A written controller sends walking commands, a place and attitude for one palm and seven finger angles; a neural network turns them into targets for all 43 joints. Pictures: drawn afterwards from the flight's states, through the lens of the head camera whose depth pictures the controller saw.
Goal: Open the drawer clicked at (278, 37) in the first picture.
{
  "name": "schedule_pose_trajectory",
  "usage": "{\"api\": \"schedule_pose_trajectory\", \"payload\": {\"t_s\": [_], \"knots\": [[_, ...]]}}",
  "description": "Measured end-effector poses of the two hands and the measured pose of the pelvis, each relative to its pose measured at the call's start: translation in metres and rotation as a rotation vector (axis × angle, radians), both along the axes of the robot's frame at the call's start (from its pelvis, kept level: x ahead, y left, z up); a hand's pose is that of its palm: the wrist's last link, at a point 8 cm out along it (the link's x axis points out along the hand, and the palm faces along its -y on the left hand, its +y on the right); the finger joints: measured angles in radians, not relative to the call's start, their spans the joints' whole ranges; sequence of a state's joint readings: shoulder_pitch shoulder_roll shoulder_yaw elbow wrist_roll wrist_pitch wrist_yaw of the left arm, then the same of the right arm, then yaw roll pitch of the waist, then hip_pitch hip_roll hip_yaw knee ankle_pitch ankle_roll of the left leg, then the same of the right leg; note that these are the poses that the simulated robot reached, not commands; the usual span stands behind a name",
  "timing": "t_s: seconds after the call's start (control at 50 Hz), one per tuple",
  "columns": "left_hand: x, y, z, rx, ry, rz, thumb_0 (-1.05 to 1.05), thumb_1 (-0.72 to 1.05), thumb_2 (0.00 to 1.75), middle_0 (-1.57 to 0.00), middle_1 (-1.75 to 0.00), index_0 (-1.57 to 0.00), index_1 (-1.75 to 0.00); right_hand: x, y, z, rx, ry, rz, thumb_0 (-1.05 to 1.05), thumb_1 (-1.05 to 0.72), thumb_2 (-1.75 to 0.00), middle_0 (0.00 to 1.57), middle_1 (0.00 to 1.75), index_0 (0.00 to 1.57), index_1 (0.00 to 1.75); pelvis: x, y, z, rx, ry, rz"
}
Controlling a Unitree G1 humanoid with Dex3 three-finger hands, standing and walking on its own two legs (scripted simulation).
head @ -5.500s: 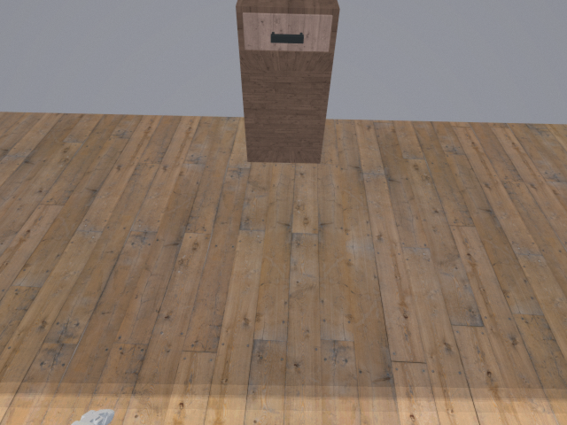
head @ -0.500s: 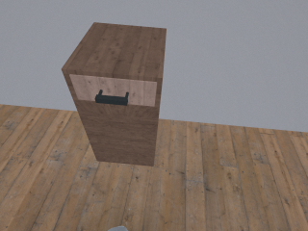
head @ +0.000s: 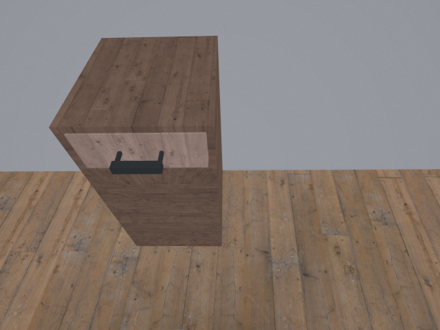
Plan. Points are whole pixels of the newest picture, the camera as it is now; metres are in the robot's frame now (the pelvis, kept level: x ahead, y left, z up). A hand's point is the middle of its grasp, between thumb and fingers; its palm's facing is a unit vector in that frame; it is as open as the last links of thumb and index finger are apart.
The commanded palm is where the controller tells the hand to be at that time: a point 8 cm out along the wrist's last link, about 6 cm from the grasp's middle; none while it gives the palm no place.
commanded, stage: come to a stop and stand still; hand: left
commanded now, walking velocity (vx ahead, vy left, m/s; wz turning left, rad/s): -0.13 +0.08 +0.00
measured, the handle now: (138, 161) +0.52 +0.25 -0.08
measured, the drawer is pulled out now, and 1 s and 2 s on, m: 0.00 0.00 0.00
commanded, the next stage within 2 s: look again from close up in 0.56 s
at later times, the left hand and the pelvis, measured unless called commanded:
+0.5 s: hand out of the picture +0.00 +0.24 -0.16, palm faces +0.00 -0.96 -0.27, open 7.4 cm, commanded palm none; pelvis -0.03 +0.04 +0.00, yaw -1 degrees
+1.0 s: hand out of the picture -0.03 +0.19 -0.16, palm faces +0.00 -0.98 -0.21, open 7.3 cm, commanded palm none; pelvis -0.02 +0.02 +0.01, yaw +0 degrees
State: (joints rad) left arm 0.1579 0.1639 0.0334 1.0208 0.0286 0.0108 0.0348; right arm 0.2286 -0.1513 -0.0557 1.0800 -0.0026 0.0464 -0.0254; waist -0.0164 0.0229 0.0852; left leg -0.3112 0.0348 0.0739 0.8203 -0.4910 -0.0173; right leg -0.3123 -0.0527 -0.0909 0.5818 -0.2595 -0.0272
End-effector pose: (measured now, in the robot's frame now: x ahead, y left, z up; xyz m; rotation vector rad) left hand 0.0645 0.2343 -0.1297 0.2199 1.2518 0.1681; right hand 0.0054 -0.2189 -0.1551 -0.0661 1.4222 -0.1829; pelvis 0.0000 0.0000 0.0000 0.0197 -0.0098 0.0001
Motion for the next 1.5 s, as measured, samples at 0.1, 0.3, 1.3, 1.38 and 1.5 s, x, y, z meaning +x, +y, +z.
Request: {"api": "schedule_pose_trajectory", "payload": {"t_s": [0.1, 0.3, 1.3, 1.38, 1.5], "knots": [[0.004, 0.002, 0.002, -0.015, -0.028, 0.013, 0.01, 0.91, 0.90, -0.20, -0.30, -0.20, -0.30, 0.014, -0.004, 0.008, -0.031, -0.029, 0.030, 0.01, -0.91, -0.90, 0.20, 0.30, 0.20, 0.30, -0.008, 0.007, 0.003, -0.001, 0.005, 0.011], [-0.024, 0.038, -0.009, -0.020, -0.030, 0.003, 0.01, 0.91, 0.90, -0.20, -0.30, -0.20, -0.30, 0.033, 0.013, 0.023, -0.096, -0.238, 0.079, 0.01, -0.91, -0.90, 0.20, 0.30, 0.20, 0.30, -0.023, 0.036, -0.005, -0.010, -0.014, -0.011], [-0.073, -0.012, 0.012, 0.012, 0.051, -0.071, 0.04, 0.95, 0.90, -0.20, -0.30, -0.20, -0.31, -0.029, 0.010, 0.012, -0.011, -0.076, 0.072, 0.02, -0.91, -0.90, 0.20, 0.30, 0.20, 0.30, -0.015, 0.002, 0.007, -0.008, 0.001, -0.025], [0.001, 0.009, 0.078, 0.292, -0.335, -0.261, 0.06, 0.94, 0.89, -0.21, -0.32, -0.21, -0.32, 0.022, -0.019, 0.023, -0.113, -0.363, 0.056, 0.03, -0.93, -0.90, 0.20, 0.30, 0.20, 0.30, -0.017, 0.004, 0.002, 0.006, 0.017, -0.011], [0.090, -0.004, 0.149, 0.768, -0.723, -0.684, 0.04, 0.81, 0.85, -0.21, -0.38, -0.20, -0.38, 0.125, -0.047, 0.056, -0.178, -0.686, 0.150, 0.03, -0.92, -0.90, 0.20, 0.30, 0.20, 0.30, -0.023, 0.007, -0.010, 0.022, 0.104, -0.029]]}}
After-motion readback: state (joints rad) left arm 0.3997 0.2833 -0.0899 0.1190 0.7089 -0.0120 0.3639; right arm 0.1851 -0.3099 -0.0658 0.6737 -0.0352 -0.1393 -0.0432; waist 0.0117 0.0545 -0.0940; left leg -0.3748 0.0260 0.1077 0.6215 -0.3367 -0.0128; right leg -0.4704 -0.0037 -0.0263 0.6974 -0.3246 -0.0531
